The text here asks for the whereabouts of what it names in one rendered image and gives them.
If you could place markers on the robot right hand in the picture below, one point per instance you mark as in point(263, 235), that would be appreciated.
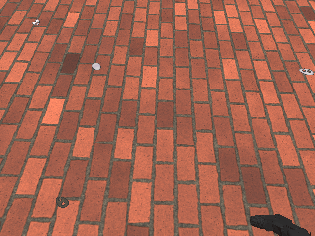
point(278, 224)

